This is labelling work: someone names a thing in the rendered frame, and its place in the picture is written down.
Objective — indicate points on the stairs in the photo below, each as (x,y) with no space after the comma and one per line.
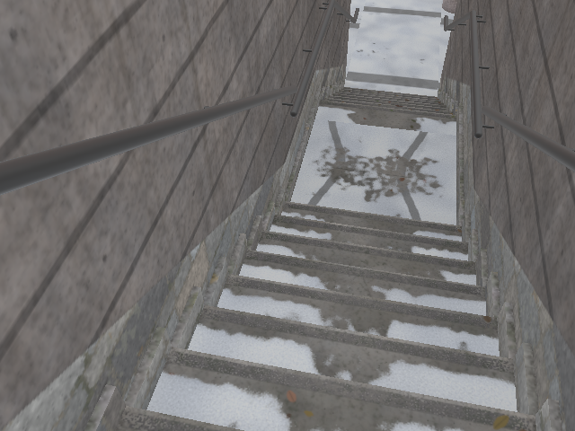
(342,321)
(395,100)

